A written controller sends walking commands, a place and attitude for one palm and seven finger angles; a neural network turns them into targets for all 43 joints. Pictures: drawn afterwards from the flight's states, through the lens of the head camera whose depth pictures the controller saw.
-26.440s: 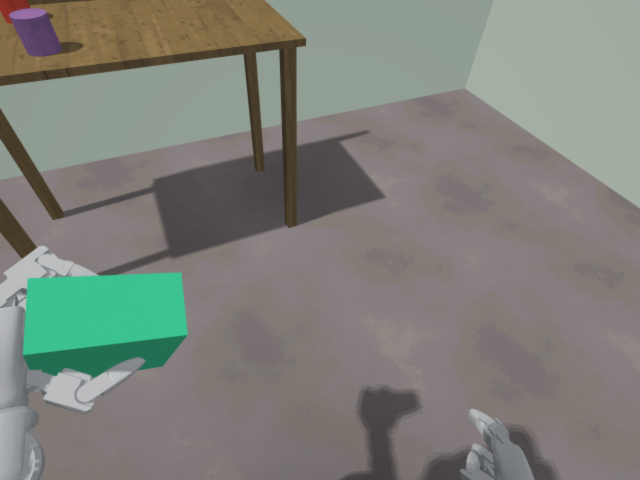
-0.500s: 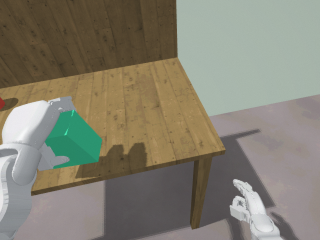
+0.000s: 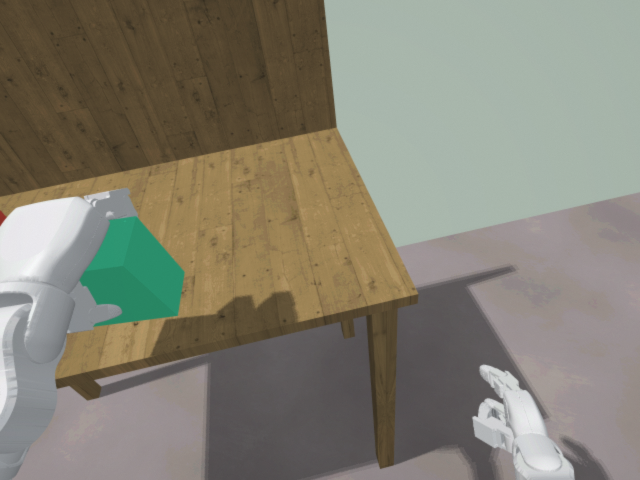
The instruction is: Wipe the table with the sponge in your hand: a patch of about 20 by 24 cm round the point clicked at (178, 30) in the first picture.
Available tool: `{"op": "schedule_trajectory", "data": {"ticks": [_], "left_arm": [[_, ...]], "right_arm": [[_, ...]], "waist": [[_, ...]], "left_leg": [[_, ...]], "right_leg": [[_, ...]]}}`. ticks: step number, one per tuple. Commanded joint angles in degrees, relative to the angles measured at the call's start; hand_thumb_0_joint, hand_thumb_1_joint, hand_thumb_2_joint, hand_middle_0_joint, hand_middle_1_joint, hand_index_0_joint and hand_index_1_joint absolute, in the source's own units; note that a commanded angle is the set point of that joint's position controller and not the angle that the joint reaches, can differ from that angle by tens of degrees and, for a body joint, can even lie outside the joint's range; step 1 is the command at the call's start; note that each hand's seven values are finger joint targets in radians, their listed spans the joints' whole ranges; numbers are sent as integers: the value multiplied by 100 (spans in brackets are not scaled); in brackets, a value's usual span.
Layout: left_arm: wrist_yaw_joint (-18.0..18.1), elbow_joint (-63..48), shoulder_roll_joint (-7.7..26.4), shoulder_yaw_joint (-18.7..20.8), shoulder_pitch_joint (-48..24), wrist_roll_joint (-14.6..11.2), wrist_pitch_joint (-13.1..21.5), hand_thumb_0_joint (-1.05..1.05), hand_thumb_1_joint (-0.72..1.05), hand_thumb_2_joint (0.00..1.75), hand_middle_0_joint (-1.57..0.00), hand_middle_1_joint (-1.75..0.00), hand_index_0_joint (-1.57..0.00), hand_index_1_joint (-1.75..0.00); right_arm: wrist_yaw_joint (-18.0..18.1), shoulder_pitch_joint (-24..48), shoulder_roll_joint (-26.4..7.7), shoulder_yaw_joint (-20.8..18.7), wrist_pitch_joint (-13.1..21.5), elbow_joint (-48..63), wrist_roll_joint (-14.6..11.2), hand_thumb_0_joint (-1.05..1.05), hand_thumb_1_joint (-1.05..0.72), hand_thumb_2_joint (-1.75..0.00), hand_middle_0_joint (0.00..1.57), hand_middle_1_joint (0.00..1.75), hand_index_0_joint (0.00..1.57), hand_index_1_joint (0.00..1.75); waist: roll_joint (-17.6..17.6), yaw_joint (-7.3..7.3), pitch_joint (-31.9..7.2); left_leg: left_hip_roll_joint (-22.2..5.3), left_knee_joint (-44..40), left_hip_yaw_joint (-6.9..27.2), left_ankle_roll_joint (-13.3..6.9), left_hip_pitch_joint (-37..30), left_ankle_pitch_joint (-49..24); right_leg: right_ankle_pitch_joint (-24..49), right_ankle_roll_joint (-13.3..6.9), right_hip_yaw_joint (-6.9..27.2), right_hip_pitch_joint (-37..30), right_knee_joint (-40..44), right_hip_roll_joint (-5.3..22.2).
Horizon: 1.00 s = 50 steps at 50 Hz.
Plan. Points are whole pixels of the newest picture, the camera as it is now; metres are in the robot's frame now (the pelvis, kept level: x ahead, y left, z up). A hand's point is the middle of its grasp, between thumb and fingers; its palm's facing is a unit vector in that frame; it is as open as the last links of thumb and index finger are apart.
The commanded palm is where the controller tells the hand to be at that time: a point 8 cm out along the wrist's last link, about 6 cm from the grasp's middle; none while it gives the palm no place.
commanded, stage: turn the palm down, sponge in hand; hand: left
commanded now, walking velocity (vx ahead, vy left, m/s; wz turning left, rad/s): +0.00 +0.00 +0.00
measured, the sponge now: (110, 285) +0.24 +0.28 +0.17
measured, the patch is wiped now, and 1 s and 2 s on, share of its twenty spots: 0.00 0.00 0.00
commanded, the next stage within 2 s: move the sponge above the wiping area in 0.16 s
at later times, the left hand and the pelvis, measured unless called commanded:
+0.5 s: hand (79, 248) +0.25 +0.30 +0.22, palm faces +0.29 -0.04 -0.96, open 10.0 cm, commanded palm +0.20 +0.29 +0.28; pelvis +0.00 +0.01 +0.00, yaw +0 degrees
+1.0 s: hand (90, 252) +0.27 +0.32 +0.19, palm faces +0.20 -0.09 -0.97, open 10.0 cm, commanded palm +0.22 +0.30 +0.26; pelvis +0.00 +0.03 +0.00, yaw +0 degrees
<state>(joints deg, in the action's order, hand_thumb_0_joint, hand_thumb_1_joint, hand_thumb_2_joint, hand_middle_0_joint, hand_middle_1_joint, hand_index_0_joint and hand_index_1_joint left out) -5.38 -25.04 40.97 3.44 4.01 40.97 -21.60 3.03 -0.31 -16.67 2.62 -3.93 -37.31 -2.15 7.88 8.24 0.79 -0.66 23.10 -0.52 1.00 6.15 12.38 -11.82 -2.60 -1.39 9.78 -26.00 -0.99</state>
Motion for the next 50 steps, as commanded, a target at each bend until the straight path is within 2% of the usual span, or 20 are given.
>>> {"op": "schedule_trajectory", "data": {"ticks": [1, 4, 8, 9, 13, 14, 18, 19, 23, 24, 28, 29, 33, 34, 38, 39, 40, 43, 44, 50], "left_arm": [[308, -143, 1290, 1344, -1352, -55, -161, 0, 10, 130, -120, -160, -120, -160], [92, -90, 741, 853, -1055, -170, -214, 0, 10, 130, -120, -160, -120, -160], [23, -777, 1026, 981, -1101, -47, -182, 0, 10, 130, -120, -160, -120, -160], [59, -1028, 1021, 897, -1259, 1, -134, 0, 10, 130, -120, -160, -120, -160], [217, -1415, 2043, 1755, -1518, 355, -68, 0, 10, 130, -120, -160, -120, -160], [283, -1391, 1728, 1471, -1732, 396, -23, 0, 10, 130, -120, -160, -120, -160], [435, -366, 1602, 1465, -2008, 350, -99, 0, 10, 130, -120, -160, -120, -160], [447, -285, 1264, 1151, -2134, 276, -56, 0, 10, 130, -120, -160, -120, -160], [234, 26, 1018, 1063, -1462, 113, -236, 0, 10, 130, -120, -160, -120, -160], [165, -55, 717, 742, -1462, 67, -224, 0, 10, 130, -120, -160, -120, -160], [-4, -278, 778, 732, -1372, 152, -320, 0, 10, 130, -120, -160, -120, -160], [-13, -463, 619, 435, -1778, 207, -287, 0, 10, 130, -120, -160, -120, -160], [102, -934, 1429, 966, -2355, 613, -234, 0, 10, 130, -120, -160, -120, -160], [153, -984, 1220, 736, -2613, 682, -176, 0, 10, 130, -120, -160, -120, -160], [308, -497, 1341, 938, -2664, 806, -213, 0, 10, 130, -120, -160, -120, -160], [334, -366, 1016, 686, -2640, 727, -204, 0, 10, 130, -120, -160, -120, -160], [339, -227, 1089, 806, -2439, 618, -212, 0, 10, 130, -120, -160, -120, -160], [206, 239, 901, 755, -2139, 525, -449, 0, 10, 130, -120, -160, -120, -160], [145, 208, 611, 464, -2175, 466, -441, 0, 10, 130, -120, -160, -120, -160], [-138, -134, 553, 217, -2141, 481, -533, 0, 10, 130, -120, -160, -120, -160]], "right_arm": [[16, 1219, -499, -239, 237, 1069, -78, 0, -90, -90, 20, 30, 20, 30], [14, 1313, -487, -177, 302, 1183, -151, 0, -90, -90, 20, 30, 20, 30], [55, 1690, -454, -144, 413, 1319, -144, 0, -90, -90, 20, 30, 20, 30], [65, 1448, -439, -143, 456, 1369, -110, 0, -90, -90, 20, 30, 20, 30], [74, 1557, -469, -175, 467, 1276, 10, 0, -90, -90, 20, 30, 20, 30], [60, 1373, -345, -151, 462, 1307, 15, 0, -90, -90, 20, 30, 20, 30], [45, 1352, -420, -201, 385, 1078, -74, 0, -90, -90, 20, 30, 20, 30], [40, 1169, -401, -200, 369, 1066, -74, 0, -90, -90, 20, 30, 20, 30], [13, 1506, -449, -175, 346, 1121, -131, 0, -90, -90, 20, 30, 20, 30], [1, 1289, -452, -160, 325, 1134, -123, 0, -90, -90, 20, 30, 20, 30], [22, 1543, -462, -123, 335, 1240, -157, 0, -90, -90, 20, 30, 20, 30], [28, 1387, -448, -89, 355, 1264, -140, 0, -90, -90, 20, 30, 20, 30], [39, 1573, -457, -103, 378, 1254, -37, 0, -90, -90, 20, 30, 20, 30], [25, 1377, -362, -72, 390, 1251, -10, 0, -90, -90, 20, 30, 20, 30], [-35, 1491, -368, -78, 302, 1081, -15, 0, -90, -90, 20, 30, 20, 30], [-69, 1296, -317, -63, 286, 1033, -3, 0, -90, -90, 20, 30, 20, 30], [-70, 1252, -384, -124, 236, 981, -6, 0, -90, -90, 20, 30, 20, 30], [-84, 1494, -408, -83, 153, 1025, -94, 0, -90, -90, 20, 30, 20, 30], [-102, 1313, -423, -86, 128, 1038, -85, 0, -90, -90, 20, 30, 20, 30], [-95, 1338, -477, -110, 71, 1169, -112, 0, -90, -90, 20, 30, 20, 30]], "waist": [[-726, -71, -677], [-949, -166, -480], [-613, -66, -823], [-590, -77, -1181], [-253, 109, -1518], [-361, 45, -1651], [-248, -13, -884], [-436, -103, -925], [-460, -21, -692], [-693, -111, -774], [-636, -105, -771], [-592, -180, -904], [-128, 4, -1414], [-162, -50, -1627], [-78, 18, -1331], [-226, -31, -1314], [-234, -14, -1222], [-431, -31, -880], [-576, -104, -942], [-433, -182, -1067]], "left_leg": [[223, -234, 54, -271, 443, -700], [189, -166, -65, -290, 518, -515], [258, -123, -4, -302, 409, -452], [266, -85, -84, -333, 354, -609], [332, -51, 104, -314, 235, -912], [315, -43, 3, -320, 203, -1082], [295, -226, 111, -262, 272, -745], [227, -273, 5, -268, 250, -760], [232, -345, 75, -254, 366, -731], [195, -368, -11, -267, 382, -732], [204, -433, 66, -286, 394, -481], [215, -428, -6, -305, 342, -548], [266, -453, 199, -311, 146, -844], [268, -429, 102, -311, 62, -1041], [244, -539, 261, -266, 59, -1186], [200, -542, 140, -253, 61, -1259], [203, -587, 174, -251, 70, -1271], [194, -610, 175, -233, 209, -1064], [152, -609, 79, -229, 225, -1104], [176, -584, 116, -281, 156, -1044]], "right_leg": [[226, 77, 706, -572, 674, 153], [-105, 159, 656, -348, 759, 209], [-286, 109, 833, -385, 699, 158], [-115, 150, 668, -636, 546, 245], [268, -11, 979, -820, 400, 102], [435, 28, 730, -966, 280, 180], [7, -63, 832, -477, 616, -7], [85, 8, 585, -576, 562, 79], [220, -16, 648, -503, 598, 39], [272, 60, 431, -599, 537, 120], [-13, 47, 477, -454, 587, 16], [33, 78, 307, -521, 506, 85], [260, -77, 520, -804, 386, -64], [363, -48, 329, -942, 308, 34], [423, -174, 488, -854, 404, -143], [481, -111, 247, -877, 404, -24], [546, -116, 287, -897, 462, -43], [430, -130, 411, -673, 555, -104], [495, -66, 191, -736, 518, 2], [497, -42, 180, -721, 478, -1]]}}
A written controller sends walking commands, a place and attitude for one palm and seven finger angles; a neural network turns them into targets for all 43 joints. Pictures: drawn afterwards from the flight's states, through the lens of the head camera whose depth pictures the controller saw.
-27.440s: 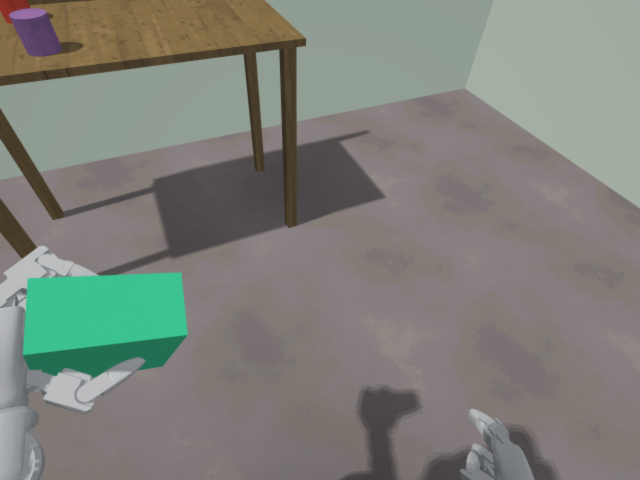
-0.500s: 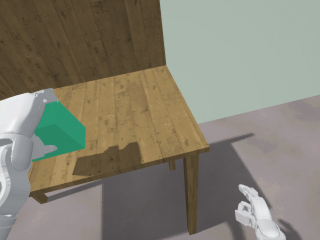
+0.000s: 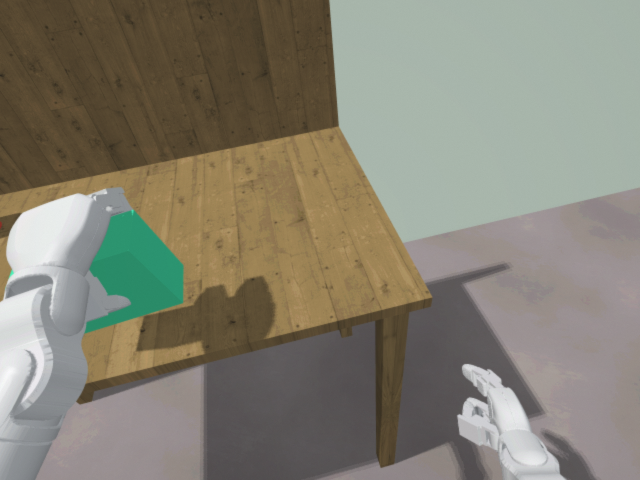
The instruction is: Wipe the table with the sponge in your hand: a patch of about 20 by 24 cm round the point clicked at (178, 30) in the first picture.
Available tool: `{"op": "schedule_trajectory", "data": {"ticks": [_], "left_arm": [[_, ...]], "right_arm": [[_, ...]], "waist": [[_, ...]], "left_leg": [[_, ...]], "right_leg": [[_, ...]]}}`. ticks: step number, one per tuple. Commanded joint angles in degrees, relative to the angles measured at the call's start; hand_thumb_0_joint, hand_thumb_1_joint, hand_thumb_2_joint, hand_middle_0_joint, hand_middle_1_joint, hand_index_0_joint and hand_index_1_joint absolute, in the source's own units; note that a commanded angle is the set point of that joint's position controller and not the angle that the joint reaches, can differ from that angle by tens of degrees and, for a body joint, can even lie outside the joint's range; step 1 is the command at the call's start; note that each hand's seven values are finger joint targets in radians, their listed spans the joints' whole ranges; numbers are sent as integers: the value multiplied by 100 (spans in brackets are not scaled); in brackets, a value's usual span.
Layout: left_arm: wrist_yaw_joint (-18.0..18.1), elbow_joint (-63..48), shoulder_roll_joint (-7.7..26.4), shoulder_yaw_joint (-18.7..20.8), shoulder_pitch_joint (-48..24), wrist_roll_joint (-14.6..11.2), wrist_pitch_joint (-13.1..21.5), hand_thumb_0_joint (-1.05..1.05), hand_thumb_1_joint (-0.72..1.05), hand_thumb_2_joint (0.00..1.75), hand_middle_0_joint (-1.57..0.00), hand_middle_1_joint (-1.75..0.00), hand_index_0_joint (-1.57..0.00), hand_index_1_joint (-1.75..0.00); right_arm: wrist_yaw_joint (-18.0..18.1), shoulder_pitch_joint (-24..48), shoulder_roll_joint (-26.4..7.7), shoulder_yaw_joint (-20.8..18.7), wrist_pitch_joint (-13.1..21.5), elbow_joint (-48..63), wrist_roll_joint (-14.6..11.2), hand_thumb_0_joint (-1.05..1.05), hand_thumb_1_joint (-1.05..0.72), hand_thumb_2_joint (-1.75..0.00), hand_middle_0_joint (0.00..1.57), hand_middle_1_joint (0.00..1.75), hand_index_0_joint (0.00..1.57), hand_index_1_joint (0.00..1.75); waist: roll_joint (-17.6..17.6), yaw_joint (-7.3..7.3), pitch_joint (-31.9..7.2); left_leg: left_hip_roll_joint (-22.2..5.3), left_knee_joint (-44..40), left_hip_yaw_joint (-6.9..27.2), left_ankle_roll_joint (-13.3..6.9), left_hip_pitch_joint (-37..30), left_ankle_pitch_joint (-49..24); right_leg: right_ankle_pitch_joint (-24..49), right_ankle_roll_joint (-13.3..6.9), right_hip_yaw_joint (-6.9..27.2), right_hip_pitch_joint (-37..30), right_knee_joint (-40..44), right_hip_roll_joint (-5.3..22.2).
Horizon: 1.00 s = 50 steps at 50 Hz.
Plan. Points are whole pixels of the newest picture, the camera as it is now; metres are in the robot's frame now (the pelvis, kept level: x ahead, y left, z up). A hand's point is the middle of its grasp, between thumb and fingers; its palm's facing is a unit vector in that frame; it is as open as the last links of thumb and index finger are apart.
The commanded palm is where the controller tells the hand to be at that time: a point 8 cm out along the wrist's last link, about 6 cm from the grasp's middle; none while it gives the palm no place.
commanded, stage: move the sponge above the wiping area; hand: left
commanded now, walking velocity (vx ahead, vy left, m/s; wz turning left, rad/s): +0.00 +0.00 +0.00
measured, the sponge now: (116, 283) +0.27 +0.30 +0.14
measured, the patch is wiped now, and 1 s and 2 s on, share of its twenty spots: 0.00 0.00 0.00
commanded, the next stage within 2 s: none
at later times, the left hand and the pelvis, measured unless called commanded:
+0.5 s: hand (121, 266) +0.28 +0.29 +0.16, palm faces +0.02 -0.05 -1.00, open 10.0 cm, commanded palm +0.25 +0.29 +0.24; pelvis +0.01 -0.01 +0.00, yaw +1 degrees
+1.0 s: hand (118, 269) +0.29 +0.31 +0.14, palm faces -0.06 -0.03 -1.00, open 10.0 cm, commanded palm +0.27 +0.31 +0.22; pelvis +0.01 -0.01 +0.00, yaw +2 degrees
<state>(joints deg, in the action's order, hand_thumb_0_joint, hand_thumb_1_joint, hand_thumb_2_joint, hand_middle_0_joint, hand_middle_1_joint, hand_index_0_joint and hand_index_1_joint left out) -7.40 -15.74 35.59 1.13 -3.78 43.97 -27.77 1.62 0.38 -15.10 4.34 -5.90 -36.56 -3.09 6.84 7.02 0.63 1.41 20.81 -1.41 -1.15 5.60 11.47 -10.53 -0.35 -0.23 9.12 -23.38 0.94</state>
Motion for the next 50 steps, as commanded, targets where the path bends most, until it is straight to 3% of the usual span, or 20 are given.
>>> {"op": "schedule_trajectory", "data": {"ticks": [1, 3, 4, 8, 9, 13, 18, 19, 23, 24, 27, 28, 29, 33, 34, 38, 39, 43, 44, 50], "left_arm": [[65, -1163, 1260, 530, -1461, 255, 124, 0, 10, 130, -120, -160, -120, -160], [81, -1467, 1694, 880, -1582, 457, 122, 0, 10, 130, -120, -160, -120, -160], [108, -1510, 1571, 690, -1894, 545, 207, 0, 10, 130, -120, -160, -120, -160], [271, -1031, 2108, 1209, -1913, 724, 296, 0, 10, 130, -120, -160, -120, -160], [296, -905, 1752, 879, -2107, 694, 365, 0, 10, 130, -120, -160, -120, -160], [279, -549, 1741, 994, -1779, 462, 348, 0, 10, 130, -120, -160, -120, -160], [-17, 99, 1573, 686, -1829, 488, 119, 0, 10, 130, -120, -160, -120, -160], [-101, 41, 1296, 361, -1977, 492, 156, 0, 10, 130, -120, -160, -120, -160], [-222, -305, 1953, 928, -1905, 565, 407, 0, 10, 130, -120, -160, -120, -160], [-219, -403, 1698, 675, -2124, 581, 563, 0, 10, 130, -120, -160, -120, -160], [-63, -320, 1917, 998, -1990, 508, 937, 0, 10, 130, -120, -160, -120, -160], [15, -302, 2279, 1398, -1883, 526, 973, 0, 10, 130, -120, -160, -120, -160], [76, -103, 1894, 1072, -2025, 546, 1022, 0, 10, 130, -120, -160, -120, -160], [329, 276, 2206, 1470, -1959, 487, 998, 0, 10, 130, -120, -160, -120, -160], [358, 376, 1965, 1253, -2018, 484, 999, 0, 10, 130, -120, -160, -120, -160], [265, 475, 2023, 1239, -1873, 435, 831, 0, 10, 130, -120, -160, -120, -160], [206, 604, 1677, 869, -2008, 424, 820, 0, 10, 130, -120, -160, -120, -160], [-42, 905, 1954, 935, -2188, 464, 824, 0, 10, 130, -120, -160, -120, -160], [-83, 959, 1800, 736, -2450, 498, 928, 0, 10, 130, -120, -160, -120, -160], [42, 758, 2143, 1105, -2646, 530, 1619, 0, 10, 130, -120, -160, -120, -160]], "right_arm": [[60, 1257, -674, -302, 275, 1084, 9, 0, -90, -90, 20, 30, 20, 30], [72, 1467, -629, -259, 313, 1158, 22, 0, -90, -90, 20, 30, 20, 30], [65, 1264, -582, -222, 351, 1158, 56, 0, -90, -90, 20, 30, 20, 30], [74, 1334, -615, -247, 298, 983, 74, 0, -90, -90, 20, 30, 20, 30], [66, 1163, -543, -203, 314, 958, 82, 0, -90, -90, 20, 30, 20, 30], [82, 1307, -603, -265, 312, 928, 31, 0, -90, -90, 20, 30, 20, 30], [97, 1243, -721, -304, 264, 894, -33, 0, -90, -90, 20, 30, 20, 30], [91, 1098, -706, -276, 280, 943, -16, 0, -90, -90, 20, 30, 20, 30], [119, 1196, -724, -303, 298, 1041, 3, 0, -90, -90, 20, 30, 20, 30], [116, 1030, -639, -251, 345, 1046, 30, 0, -90, -90, 20, 30, 20, 30], [161, 835, -671, -338, 344, 948, 89, 0, -90, -90, 20, 30, 20, 30], [164, 944, -679, -325, 376, 970, 59, 0, -90, -90, 20, 30, 20, 30], [161, 807, -590, -275, 390, 932, 84, 0, -90, -90, 20, 30, 20, 30], [145, 843, -710, -376, 366, 849, 66, 0, -90, -90, 20, 30, 20, 30], [125, 704, -678, -359, 372, 826, 72, 0, -90, -90, 20, 30, 20, 30], [126, 893, -760, -397, 347, 872, 19, 0, -90, -90, 20, 30, 20, 30], [139, 775, -726, -368, 368, 850, 28, 0, -90, -90, 20, 30, 20, 30], [231, 821, -830, -392, 363, 856, -21, 0, -90, -90, 20, 30, 20, 30], [253, 653, -803, -370, 397, 817, -4, 0, -90, -90, 20, 30, 20, 30], [324, 416, -750, -441, 484, 757, 74, 0, -90, -90, 20, 30, 20, 30]], "waist": [[-238, -45, -1171], [-65, 64, -1465], [-190, 4, -1621], [-37, 100, -1423], [-228, 19, -1371], [-99, 64, -1279], [-355, -80, -991], [-519, -131, -1116], [-406, -27, -1470], [-512, -94, -1616], [-357, -62, -1474], [-272, 7, -1464], [-426, -62, -1384], [-97, 41, -1208], [-329, -27, -1287], [-150, -31, -1231], [-348, -143, -1202], [-494, -233, -1016], [-706, -313, -1185], [-301, -239, -1480]], "left_leg": [[-10, -334, 233, -80, 167, -1009], [27, -251, 296, -105, 73, -1179], [44, -196, 220, -108, 43, -1383], [65, -242, 331, -93, 66, -1347], [51, -239, 230, -84, 81, -1401], [86, -271, 287, -76, 30, -1327], [67, -277, 217, -88, 230, -1061], [82, -241, 136, -108, 241, -1135], [119, -131, 239, -165, 91, -1260], [130, -86, 146, -174, 49, -1424], [120, -127, 179, -176, -14, -1336], [120, -110, 250, -161, 18, -1297], [117, -110, 113, -148, 83, -1367], [125, -142, 193, -102, 167, -1336], [102, -141, 99, -94, 213, -1393], [151, -135, 167, -107, 241, -1264], [126, -112, 59, -119, 263, -1271], [136, -104, 131, -167, 260, -935], [147, -83, 53, -183, 222, -1000], [164, -91, 134, -200, -53, -1239]], "right_leg": [[436, -278, 94, -698, 200, -194], [532, -344, 285, -798, 118, -297], [645, -317, 122, -922, 46, -198], [548, -413, 352, -861, 149, -330], [572, -357, 114, -860, 144, -230], [646, -394, 333, -795, 246, -304], [519, -333, 275, -603, 307, -262], [594, -270, 77, -709, 245, -161], [783, -308, 292, -846, 182, -243], [912, -257, 81, -948, 116, -151], [838, -264, 97, -870, 208, -175], [749, -333, 293, -852, 223, -274], [801, -277, 74, -874, 191, -177], [804, -376, 336, -826, 273, -253], [886, -315, 157, -939, 211, -165], [839, -336, 304, -872, 251, -229], [887, -265, 122, -864, 219, -135], [592, -248, 208, -593, 358, -211], [631, -190, 59, -678, 300, -147], [800, -251, 34, -850, 310, -193]]}}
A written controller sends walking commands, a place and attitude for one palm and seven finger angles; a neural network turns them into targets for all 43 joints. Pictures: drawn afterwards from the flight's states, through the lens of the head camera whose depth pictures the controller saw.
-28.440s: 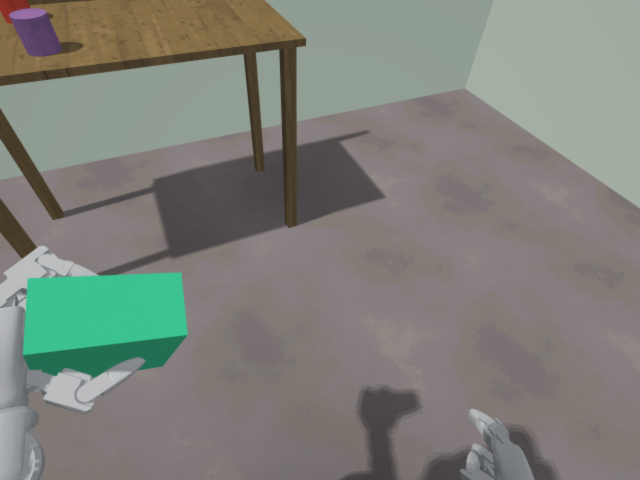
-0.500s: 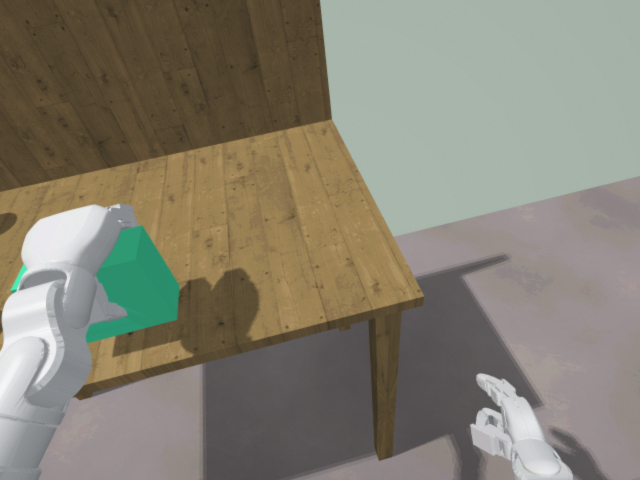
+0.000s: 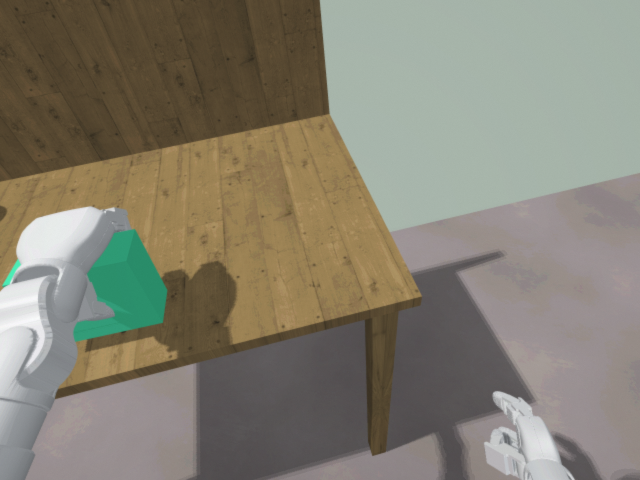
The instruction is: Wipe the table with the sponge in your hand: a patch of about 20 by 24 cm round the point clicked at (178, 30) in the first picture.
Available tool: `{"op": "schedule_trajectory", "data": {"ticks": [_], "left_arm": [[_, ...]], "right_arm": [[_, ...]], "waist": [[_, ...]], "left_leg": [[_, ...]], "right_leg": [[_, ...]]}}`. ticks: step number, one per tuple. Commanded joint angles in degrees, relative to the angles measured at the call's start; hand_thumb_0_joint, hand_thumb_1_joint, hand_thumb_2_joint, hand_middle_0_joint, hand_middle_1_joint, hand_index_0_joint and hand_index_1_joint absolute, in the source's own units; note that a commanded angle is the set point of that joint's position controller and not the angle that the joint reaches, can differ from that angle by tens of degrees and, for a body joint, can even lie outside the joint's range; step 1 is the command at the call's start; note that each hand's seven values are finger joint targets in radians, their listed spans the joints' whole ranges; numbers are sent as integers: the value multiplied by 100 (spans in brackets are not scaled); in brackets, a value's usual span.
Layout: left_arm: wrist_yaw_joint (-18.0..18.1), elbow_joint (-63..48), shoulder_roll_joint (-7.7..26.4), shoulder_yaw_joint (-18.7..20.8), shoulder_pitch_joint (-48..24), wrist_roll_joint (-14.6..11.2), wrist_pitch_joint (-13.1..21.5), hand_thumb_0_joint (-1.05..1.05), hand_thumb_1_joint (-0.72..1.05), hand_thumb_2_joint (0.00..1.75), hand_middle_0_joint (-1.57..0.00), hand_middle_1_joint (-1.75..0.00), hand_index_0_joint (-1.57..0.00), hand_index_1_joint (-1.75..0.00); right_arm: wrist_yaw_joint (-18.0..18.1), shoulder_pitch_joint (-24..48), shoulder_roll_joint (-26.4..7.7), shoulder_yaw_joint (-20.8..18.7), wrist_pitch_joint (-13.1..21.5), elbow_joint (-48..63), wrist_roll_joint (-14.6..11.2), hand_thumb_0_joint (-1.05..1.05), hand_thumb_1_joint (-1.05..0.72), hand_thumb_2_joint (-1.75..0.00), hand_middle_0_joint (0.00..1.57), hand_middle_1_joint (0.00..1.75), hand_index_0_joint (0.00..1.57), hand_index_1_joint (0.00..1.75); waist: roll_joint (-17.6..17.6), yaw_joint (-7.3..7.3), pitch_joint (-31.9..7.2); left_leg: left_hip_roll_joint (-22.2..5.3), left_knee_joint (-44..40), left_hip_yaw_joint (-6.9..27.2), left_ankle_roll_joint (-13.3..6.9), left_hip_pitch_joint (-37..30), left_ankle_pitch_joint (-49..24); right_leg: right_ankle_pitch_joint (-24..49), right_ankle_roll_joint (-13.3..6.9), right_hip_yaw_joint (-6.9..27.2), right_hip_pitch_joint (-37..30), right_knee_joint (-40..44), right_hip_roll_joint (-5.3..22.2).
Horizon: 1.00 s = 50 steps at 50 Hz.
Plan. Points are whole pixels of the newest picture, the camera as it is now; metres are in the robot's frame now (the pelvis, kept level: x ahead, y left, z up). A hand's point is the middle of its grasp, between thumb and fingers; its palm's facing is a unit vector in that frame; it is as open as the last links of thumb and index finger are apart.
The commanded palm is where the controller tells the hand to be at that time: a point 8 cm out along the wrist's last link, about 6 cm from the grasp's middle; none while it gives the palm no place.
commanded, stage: move the sponge above the wiping area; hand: left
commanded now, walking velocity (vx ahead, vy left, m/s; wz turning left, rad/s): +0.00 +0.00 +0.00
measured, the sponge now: (102, 297) +0.28 +0.33 +0.09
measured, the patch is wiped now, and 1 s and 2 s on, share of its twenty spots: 0.00 0.00 0.00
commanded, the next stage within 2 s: none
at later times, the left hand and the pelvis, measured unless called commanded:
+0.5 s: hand (93, 270) +0.29 +0.32 +0.14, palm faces -0.06 -0.05 -1.00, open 10.0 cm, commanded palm +0.27 +0.32 +0.23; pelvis +0.00 +0.02 +0.00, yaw +0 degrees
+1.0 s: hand (95, 279) +0.28 +0.31 +0.14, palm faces -0.07 -0.04 -1.00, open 10.0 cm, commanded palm +0.26 +0.33 +0.23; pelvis +0.00 +0.02 +0.00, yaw +0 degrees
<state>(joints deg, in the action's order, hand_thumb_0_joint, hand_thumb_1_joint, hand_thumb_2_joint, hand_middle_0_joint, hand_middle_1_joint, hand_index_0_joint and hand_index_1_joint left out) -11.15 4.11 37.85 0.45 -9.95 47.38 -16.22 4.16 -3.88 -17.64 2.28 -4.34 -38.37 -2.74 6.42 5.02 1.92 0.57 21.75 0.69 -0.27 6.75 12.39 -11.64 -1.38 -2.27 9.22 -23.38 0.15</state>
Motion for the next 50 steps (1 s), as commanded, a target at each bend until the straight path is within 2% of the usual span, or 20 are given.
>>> {"op": "schedule_trajectory", "data": {"ticks": [1, 3, 4, 8, 9, 13, 14, 18, 19, 22, 24, 27, 33, 34, 38, 44, 46, 48, 49, 50], "left_arm": [[485, -1175, 1957, 1234, -2077, 213, 532, 0, 10, 130, -120, -160, -120, -160], [609, -950, 2210, 1531, -2112, 283, 524, 0, 10, 130, -120, -160, -120, -160], [672, -927, 1943, 1331, -2156, 290, 533, 0, 10, 130, -120, -160, -120, -160], [848, -1156, 2139, 1612, -1896, 251, 305, 0, 10, 130, -120, -160, -120, -160], [847, -1140, 1760, 1288, -1894, 235, 241, 0, 10, 130, -120, -160, -120, -160], [652, -1210, 1756, 1353, -1252, 124, -172, 0, 10, 130, -120, -160, -120, -160], [572, -1221, 1327, 899, -1359, 109, -249, 0, 10, 130, -120, -160, -120, -160], [263, -1187, 1317, 714, -1533, 120, -458, 0, 10, 130, -120, -160, -120, -160], [225, -1250, 1163, 458, -1834, 155, -406, 0, 10, 130, -120, -160, -120, -160], [252, -1466, 1563, 672, -2365, 313, -120, 0, 10, 130, -120, -160, -120, -160], [337, -1978, 1648, 761, -2643, 400, 125, 0, 10, 130, -120, -160, -120, -160], [607, -1935, 1899, 1217, -2234, 377, 327, 0, 10, 130, -120, -160, -120, -160], [802, -1160, 1945, 1433, -1751, 309, -304, 0, 10, 130, -120, -160, -120, -160], [748, -1111, 1570, 1027, -1843, 290, -434, 0, 10, 130, -120, -160, -120, -160], [290, -1241, 1353, 721, -1558, 187, -861, 0, 10, 130, -120, -160, -120, -160], [-155, -1798, 1386, 527, -1757, 257, -411, 0, 10, 130, -120, -160, -120, -160], [-12, -1904, 1620, 779, -1924, 264, -30, 0, 10, 130, -120, -160, -120, -160], [216, -2056, 2276, 1422, -2087, 354, 222, 0, 10, 130, -120, -160, -120, -160], [330, -2061, 1936, 1121, -2482, 390, 358, 0, 10, 130, -120, -160, -120, -160], [505, -1888, 2135, 1429, -2287, 337, 456, 0, 10, 130, -120, -160, -120, -160]], "right_arm": [[68, 807, -526, -252, 298, 909, 43, 0, -90, -90, 20, 30, 20, 30], [51, 883, -528, -231, 295, 916, 28, 0, -90, -90, 20, 30, 20, 30], [17, 822, -440, -192, 296, 907, 39, 0, -90, -90, 20, 30, 20, 30], [-85, 1030, -496, -238, 235, 984, 44, 0, -90, -90, 20, 30, 20, 30], [-109, 959, -432, -200, 245, 971, 57, 0, -90, -90, 20, 30, 20, 30], [-167, 1160, -538, -236, 148, 1057, 4, 0, -90, -90, 20, 30, 20, 30], [-169, 1092, -480, -185, 150, 1047, 8, 0, -90, -90, 20, 30, 20, 30], [-99, 1233, -576, -185, 124, 1107, -63, 0, -90, -90, 20, 30, 20, 30], [-84, 1098, -544, -137, 154, 1087, -62, 0, -90, -90, 20, 30, 20, 30], [-12, 1001, -587, -191, 180, 1015, 3, 0, -90, -90, 20, 30, 20, 30], [10, 1033, -420, -92, 304, 1089, 28, 0, -90, -90, 20, 30, 20, 30], [9, 917, -413, -176, 249, 955, 102, 0, -90, -90, 20, 30, 20, 30], [-161, 1249, -477, -124, 52, 910, 59, 0, -90, -90, 20, 30, 20, 30], [-184, 1177, -454, -84, 37, 918, 56, 0, -90, -90, 20, 30, 20, 30], [-183, 1428, -519, -98, -32, 1104, -37, 0, -90, -90, 20, 30, 20, 30], [-41, 1125, -484, -31, 119, 1195, -20, 0, -90, -90, 20, 30, 20, 30], [26, 1032, -524, -102, 137, 1098, 35, 0, -90, -90, 20, 30, 20, 30], [79, 1125, -506, -91, 214, 1103, 60, 0, -90, -90, 20, 30, 20, 30], [84, 1024, -359, -18, 275, 1070, 71, 0, -90, -90, 20, 30, 20, 30], [93, 901, -400, -121, 258, 942, 104, 0, -90, -90, 20, 30, 20, 30]], "waist": [[-154, -30, -1575], [-15, 63, -1439], [-131, 57, -1531], [268, 246, -1651], [119, 174, -1726], [-114, 229, -1561], [-325, 93, -1520], [-549, -25, -1093], [-570, -94, -1214], [-417, -91, -1434], [-236, -24, -1971], [146, 129, -1960], [188, 327, -1400], [-6, 223, -1449], [-173, 163, -1450], [-640, -45, -1642], [-530, -40, -1525], [-208, 95, -1586], [-127, 48, -1722], [17, 96, -1608]], "left_leg": [[246, -212, -64, -263, -136, -1343], [233, -232, -26, -229, -26, -1343], [234, -260, -99, -209, 27, -1431], [229, -267, 1, -165, 32, -1753], [193, -263, -94, -157, 22, -1841], [183, -259, -1, -165, 118, -1873], [162, -265, -107, -175, 98, -1842], [141, -331, -28, -209, 128, -1327], [164, -318, -82, -221, 74, -1341], [172, -341, 23, -228, -148, -1407], [198, -215, 8, -248, -407, -1745], [152, -244, 92, -171, -474, -2223], [154, -372, 37, -60, 105, -2023], [137, -369, -69, -54, 127, -2048], [154, -337, -18, -131, 87, -1792], [176, -165, -62, -276, -114, -1645], [162, -242, 13, -266, -190, -1514], [167, -202, 70, -248, -243, -1457], [206, -192, -15, -221, -258, -1621], [176, -248, 36, -189, -260, -1690]], "right_leg": [[928, -162, 219, -843, 327, -119], [854, -242, 316, -776, 351, -178], [889, -209, 188, -920, 282, -110], [1139, -300, 329, -1086, 232, -159], [1223, -253, 194, -1143, 167, -84], [1347, -257, 286, -1077, 170, -151], [1326, -184, 154, -1025, 153, -79], [834, -162, 175, -575, 324, -177], [760, -126, 78, -607, 276, -111], [753, -160, 93, -640, 321, -150], [896, -199, 133, -829, 222, -165], [1110, -246, 155, -950, 245, -199], [1124, -358, 369, -1022, 269, -213], [1185, -295, 201, -1067, 218, -123], [1134, -261, 265, -907, 249, -187], [983, -131, 91, -759, 181, -132], [842, -145, 111, -705, 276, -158], [732, -240, 302, -680, 309, -252], [753, -225, 153, -776, 236, -180], [767, -255, 191, -816, 284, -219]]}}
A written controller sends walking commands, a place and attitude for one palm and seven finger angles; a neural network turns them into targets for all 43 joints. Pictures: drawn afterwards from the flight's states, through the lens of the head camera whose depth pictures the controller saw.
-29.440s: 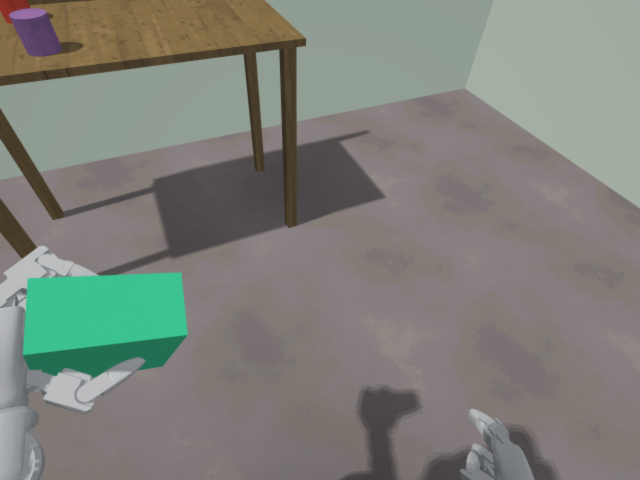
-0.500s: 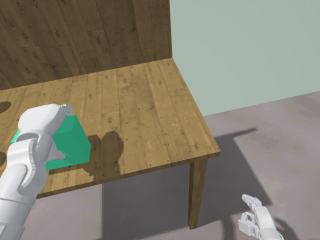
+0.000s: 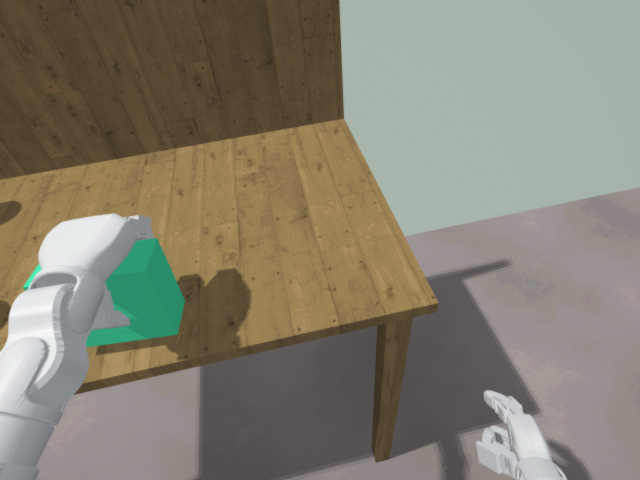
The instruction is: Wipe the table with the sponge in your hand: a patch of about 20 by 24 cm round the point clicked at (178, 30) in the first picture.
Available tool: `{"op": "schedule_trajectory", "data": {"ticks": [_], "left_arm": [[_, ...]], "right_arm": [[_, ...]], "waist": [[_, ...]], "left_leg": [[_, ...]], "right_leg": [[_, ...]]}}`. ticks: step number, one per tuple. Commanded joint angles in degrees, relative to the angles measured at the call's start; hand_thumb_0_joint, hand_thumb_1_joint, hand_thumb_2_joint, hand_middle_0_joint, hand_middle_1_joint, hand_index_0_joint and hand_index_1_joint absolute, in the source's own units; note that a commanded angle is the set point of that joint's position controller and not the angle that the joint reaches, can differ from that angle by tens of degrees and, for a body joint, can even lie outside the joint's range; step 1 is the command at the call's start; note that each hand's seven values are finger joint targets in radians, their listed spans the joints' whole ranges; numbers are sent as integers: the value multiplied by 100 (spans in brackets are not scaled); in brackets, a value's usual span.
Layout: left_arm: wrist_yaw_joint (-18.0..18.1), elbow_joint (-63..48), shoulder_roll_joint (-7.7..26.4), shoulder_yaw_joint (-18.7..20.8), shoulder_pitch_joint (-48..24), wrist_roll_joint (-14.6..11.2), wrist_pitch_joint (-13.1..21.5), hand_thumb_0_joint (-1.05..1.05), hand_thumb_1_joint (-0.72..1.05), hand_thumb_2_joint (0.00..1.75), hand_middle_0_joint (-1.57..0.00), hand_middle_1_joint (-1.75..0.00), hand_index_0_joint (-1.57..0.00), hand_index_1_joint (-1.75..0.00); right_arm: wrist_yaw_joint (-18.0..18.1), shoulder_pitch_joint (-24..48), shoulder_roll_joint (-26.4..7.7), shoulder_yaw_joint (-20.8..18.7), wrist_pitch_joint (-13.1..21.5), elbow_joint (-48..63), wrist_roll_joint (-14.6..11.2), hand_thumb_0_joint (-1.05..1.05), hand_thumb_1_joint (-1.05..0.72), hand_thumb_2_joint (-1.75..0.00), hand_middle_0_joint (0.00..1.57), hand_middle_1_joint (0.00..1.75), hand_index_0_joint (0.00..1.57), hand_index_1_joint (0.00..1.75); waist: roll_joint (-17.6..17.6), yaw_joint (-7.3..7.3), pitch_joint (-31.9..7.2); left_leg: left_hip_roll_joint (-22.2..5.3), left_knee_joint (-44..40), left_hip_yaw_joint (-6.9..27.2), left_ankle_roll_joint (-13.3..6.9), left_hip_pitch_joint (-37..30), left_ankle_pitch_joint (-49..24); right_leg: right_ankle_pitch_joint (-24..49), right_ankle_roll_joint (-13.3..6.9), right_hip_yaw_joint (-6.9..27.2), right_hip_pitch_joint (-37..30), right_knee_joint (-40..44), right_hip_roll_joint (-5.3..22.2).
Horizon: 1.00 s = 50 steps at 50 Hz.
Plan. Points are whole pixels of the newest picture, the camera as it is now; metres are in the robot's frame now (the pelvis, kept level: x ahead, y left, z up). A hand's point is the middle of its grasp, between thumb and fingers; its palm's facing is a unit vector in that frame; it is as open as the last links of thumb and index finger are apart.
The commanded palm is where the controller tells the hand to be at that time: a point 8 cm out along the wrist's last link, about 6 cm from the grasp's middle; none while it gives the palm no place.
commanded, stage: move the sponge above the wiping area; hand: left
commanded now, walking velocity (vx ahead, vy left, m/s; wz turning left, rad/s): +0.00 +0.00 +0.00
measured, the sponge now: (120, 304) +0.27 +0.31 +0.09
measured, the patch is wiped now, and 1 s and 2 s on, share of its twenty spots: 0.00 0.00 0.00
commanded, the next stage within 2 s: lower the sponge onto the table in 1.98 s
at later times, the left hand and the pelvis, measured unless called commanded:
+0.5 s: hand (130, 270) +0.28 +0.28 +0.14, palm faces -0.05 -0.02 -1.00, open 10.0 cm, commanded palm +0.26 +0.31 +0.23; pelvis -0.01 -0.01 +0.00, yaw +0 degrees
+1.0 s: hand (126, 269) +0.29 +0.29 +0.14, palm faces -0.06 -0.01 -1.00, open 10.0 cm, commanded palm +0.27 +0.32 +0.23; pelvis -0.01 -0.01 +0.00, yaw +0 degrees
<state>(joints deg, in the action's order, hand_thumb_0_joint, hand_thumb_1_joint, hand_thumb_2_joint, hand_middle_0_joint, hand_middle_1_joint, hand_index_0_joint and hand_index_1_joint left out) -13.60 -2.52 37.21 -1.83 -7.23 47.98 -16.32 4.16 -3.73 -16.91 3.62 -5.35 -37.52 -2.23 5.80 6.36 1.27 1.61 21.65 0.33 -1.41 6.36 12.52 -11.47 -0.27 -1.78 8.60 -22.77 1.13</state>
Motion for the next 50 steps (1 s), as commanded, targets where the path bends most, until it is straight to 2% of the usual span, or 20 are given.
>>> {"op": "schedule_trajectory", "data": {"ticks": [1, 3, 4, 7, 9, 13, 16, 19, 22, 23, 24, 25, 28, 29, 31, 37, 40, 45, 48, 50], "left_arm": [[877, -1262, 2136, 1650, -2529, 258, 512, 0, 10, 130, -120, -160, -120, -160], [1073, -1181, 2404, 1955, -2477, 273, 392, 0, 10, 130, -120, -160, -120, -160], [1133, -1018, 1942, 1599, -2452, 254, 310, 0, 10, 130, -120, -160, -120, -160], [1138, -322, 1893, 1504, -2178, 172, -134, 0, 10, 130, -120, -160, -120, -160], [934, 46, 1497, 1046, -2124, 162, -520, 0, 10, 130, -120, -160, -120, -160], [372, -44, 1513, 839, -2012, 139, -860, 0, 10, 130, -120, -160, -120, -160], [77, -467, 1410, 583, -2273, 143, -537, 0, 10, 130, -120, -160, -120, -160], [91, -782, 1759, 936, -2461, 264, 10, 0, 10, 130, -120, -160, -120, -160], [488, -968, 2083, 1426, -2618, 268, 528, 0, 10, 130, -120, -160, -120, -160], [659, -1047, 2527, 1888, -2658, 316, 572, 0, 10, 130, -120, -160, -120, -160], [814, -1007, 2228, 1679, -2778, 324, 619, 0, 10, 130, -120, -160, -120, -160], [1004, -794, 2502, 2053, -2533, 275, 624, 0, 10, 130, -120, -160, -120, -160], [1282, -515, 2345, 1930, -2454, 237, 293, 0, 10, 130, -120, -160, -120, -160], [1307, -277, 1965, 1587, -2410, 217, 122, 0, 10, 130, -120, -160, -120, -160], [1257, 71, 2058, 1534, -2394, 161, -204, 0, 10, 130, -120, -160, -120, -160], [315, 306, 1840, 1013, -2050, 57, -815, 0, 10, 130, -120, -160, -120, -160], [-80, 169, 1673, 709, -2363, 96, -477, 0, 10, 130, -120, -160, -120, -160], [136, -551, 2028, 1104, -3086, 198, 749, 0, 10, 130, -120, -160, -120, -160], [679, -1003, 2682, 1993, -2926, 279, 1077, 0, 10, 130, -120, -160, -120, -160], [1072, -813, 2462, 2045, -2778, 223, 1011, 0, 10, 130, -120, -160, -120, -160]], "right_arm": [[69, 891, -487, -272, 347, 848, 56, 0, -90, -90, 20, 30, 20, 30], [22, 1075, -483, -254, 360, 859, 41, 0, -90, -90, 20, 30, 20, 30], [-13, 1005, -385, -215, 358, 830, 46, 0, -90, -90, 20, 30, 20, 30], [-69, 1026, -578, -301, 225, 697, 26, 0, -90, -90, 20, 30, 20, 30], [-80, 1149, -594, -237, 184, 761, -40, 0, -90, -90, 20, 30, 20, 30], [-33, 1337, -692, -251, 148, 964, -106, 0, -90, -90, 20, 30, 20, 30], [17, 1143, -686, -258, 221, 985, -91, 0, -90, -90, 20, 30, 20, 30], [107, 1051, -547, -161, 381, 1044, -50, 0, -90, -90, 20, 30, 20, 30], [160, 894, -557, -270, 386, 919, 20, 0, -90, -90, 20, 30, 20, 30], [156, 987, -559, -261, 419, 935, 34, 0, -90, -90, 20, 30, 20, 30], [142, 930, -427, -212, 453, 922, 43, 0, -90, -90, 20, 30, 20, 30], [125, 816, -492, -307, 403, 776, 61, 0, -90, -90, 20, 30, 20, 30], [32, 1030, -530, -313, 334, 772, 19, 0, -90, -90, 20, 30, 20, 30], [7, 996, -508, -286, 315, 727, 13, 0, -90, -90, 20, 30, 20, 30], [-13, 1043, -642, -322, 233, 648, -3, 0, -90, -90, 20, 30, 20, 30], [66, 1139, -797, -312, 169, 827, -76, 0, -90, -90, 20, 30, 20, 30], [153, 986, -739, -262, 267, 854, -108, 0, -90, -90, 20, 30, 20, 30], [325, 711, -598, -269, 547, 829, -18, 0, -90, -90, 20, 30, 20, 30], [304, 795, -577, -322, 581, 875, 70, 0, -90, -90, 20, 30, 20, 30], [224, 673, -449, -338, 531, 743, 82, 0, -90, -90, 20, 30, 20, 30]], "waist": [[344, 10, -1569], [671, 140, -1548], [455, 98, -1545], [231, 96, -1284], [-136, 2, -1069], [-462, -35, -1251], [-585, -200, -1439], [-647, -170, -1646], [-188, -65, -1441], [7, 52, -1483], [60, 43, -1593], [159, 100, -1501], [446, 177, -1308], [295, 106, -1238], [115, 81, -1109], [-563, -109, -1243], [-699, -343, -1154], [-287, -324, -1463], [386, 61, -1704], [498, 101, -1650]], "left_leg": [[77, -260, 86, -32, -196, -1818], [90, -274, 121, 3, -123, -1793], [68, -269, 9, 28, -49, -1918], [73, -391, 21, 61, 202, -1618], [57, -407, -64, 36, 358, -1364], [89, -317, -43, -74, 301, -1091], [111, -240, -54, -161, 101, -1082], [145, -93, -83, -211, -31, -1169], [125, -202, 8, -147, -60, -1116], [119, -184, 81, -118, -60, -1126], [140, -170, -27, -91, -16, -1331], [128, -228, 18, -61, 23, -1442], [130, -276, 40, 28, 169, -1419], [91, -302, -64, 44, 261, -1421], [101, -369, -38, 50, 384, -1238], [140, -198, -120, -120, 388, -1073], [120, -127, -135, -202, 216, -867], [117, -76, -25, -223, -210, -933], [126, -112, 120, -101, -213, -1360], [103, -180, 65, -14, -87, -1772]], "right_leg": [[826, -383, 141, -813, 240, -310], [798, -485, 347, -871, 245, -374], [878, -430, 168, -944, 176, -272], [818, -407, 221, -926, 247, -263], [678, -363, 208, -805, 253, -220], [632, -288, 263, -718, 241, -250], [639, -194, 127, -687, 215, -198], [583, -202, 139, -691, 140, -202], [481, -274, 168, -654, 217, -251], [465, -363, 360, -669, 247, -323], [586, -346, 222, -830, 155, -235], [700, -392, 306, -932, 175, -281], [712, -481, 564, -935, 214, -313], [711, -425, 409, -954, 176, -231], [693, -394, 445, -942, 241, -235], [859, -189, 273, -851, 157, -158], [542, -129, 177, -530, 238, -178], [326, -210, 126, -412, 280, -243], [654, -389, 293, -713, 214, -315], [863, -399, 184, -939, 147, -270]]}}
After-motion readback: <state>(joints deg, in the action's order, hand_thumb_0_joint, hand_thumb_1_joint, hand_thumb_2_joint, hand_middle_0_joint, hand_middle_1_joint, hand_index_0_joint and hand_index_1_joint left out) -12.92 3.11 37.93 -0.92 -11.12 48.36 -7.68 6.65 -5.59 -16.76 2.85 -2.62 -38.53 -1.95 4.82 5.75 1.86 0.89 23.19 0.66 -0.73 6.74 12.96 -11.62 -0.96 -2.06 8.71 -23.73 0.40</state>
